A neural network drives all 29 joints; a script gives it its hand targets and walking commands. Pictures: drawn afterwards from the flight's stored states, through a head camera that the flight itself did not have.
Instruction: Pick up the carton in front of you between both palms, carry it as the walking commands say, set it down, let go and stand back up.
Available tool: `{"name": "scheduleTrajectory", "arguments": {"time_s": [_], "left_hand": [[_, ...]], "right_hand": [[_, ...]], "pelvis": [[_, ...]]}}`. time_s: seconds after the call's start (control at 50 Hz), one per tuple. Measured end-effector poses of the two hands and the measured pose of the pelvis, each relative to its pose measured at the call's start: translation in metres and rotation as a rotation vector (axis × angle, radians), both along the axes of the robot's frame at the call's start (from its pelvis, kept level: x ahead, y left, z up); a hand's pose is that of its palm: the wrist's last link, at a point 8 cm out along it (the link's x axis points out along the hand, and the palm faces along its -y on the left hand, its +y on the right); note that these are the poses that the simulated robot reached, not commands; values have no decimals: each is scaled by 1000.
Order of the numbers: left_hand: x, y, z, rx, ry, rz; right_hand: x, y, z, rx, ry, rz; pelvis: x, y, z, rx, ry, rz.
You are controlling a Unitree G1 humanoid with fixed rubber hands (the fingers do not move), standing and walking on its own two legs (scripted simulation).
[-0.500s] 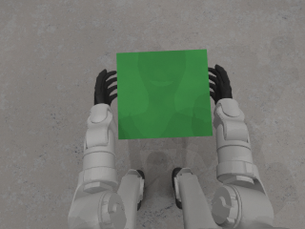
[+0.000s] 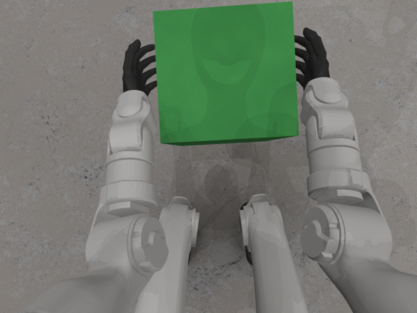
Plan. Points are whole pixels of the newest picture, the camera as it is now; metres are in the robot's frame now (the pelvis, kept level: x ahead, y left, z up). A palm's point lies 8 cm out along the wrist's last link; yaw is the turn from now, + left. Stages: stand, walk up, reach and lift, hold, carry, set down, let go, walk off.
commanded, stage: set down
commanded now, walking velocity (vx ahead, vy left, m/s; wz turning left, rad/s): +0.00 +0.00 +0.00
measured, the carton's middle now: (222, 92) +0.50 -0.02 -0.17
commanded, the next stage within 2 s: none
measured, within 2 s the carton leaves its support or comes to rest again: rests again in 1.10 s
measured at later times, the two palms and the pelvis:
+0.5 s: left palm (163, 99) +0.52 +0.12 -0.25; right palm (292, 86) +0.53 -0.18 -0.26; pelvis -0.02 +0.00 -0.11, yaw +1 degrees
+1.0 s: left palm (168, 104) +0.52 +0.12 -0.32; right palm (285, 91) +0.54 -0.18 -0.32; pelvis -0.01 +0.00 -0.16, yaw +2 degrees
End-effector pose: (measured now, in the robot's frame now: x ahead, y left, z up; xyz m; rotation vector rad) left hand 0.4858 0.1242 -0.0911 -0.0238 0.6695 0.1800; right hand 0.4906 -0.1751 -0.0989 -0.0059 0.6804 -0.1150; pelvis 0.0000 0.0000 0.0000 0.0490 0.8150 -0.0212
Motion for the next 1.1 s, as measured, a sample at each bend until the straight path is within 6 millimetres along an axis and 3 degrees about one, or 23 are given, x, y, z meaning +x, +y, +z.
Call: {"name": "scheduleTrajectory", "arguments": {"time_s": [0.36,0.62,0.82,1.1], "left_hand": [[21,-6,-113,6,27,3],[36,-9,-198,2,52,12],[42,-6,-220,-11,50,16],[32,-5,-236,-8,85,-12]], "right_hand": [[27,-7,-110,-23,26,31],[47,-10,-193,-44,52,61],[57,-7,-208,-49,53,63],[42,-9,-226,-40,92,76]], "pelvis": [[-15,2,-78,9,4,3],[-16,0,-130,18,-72,15],[-8,-1,-150,4,-108,32],[-15,3,-160,-5,-171,37]]}}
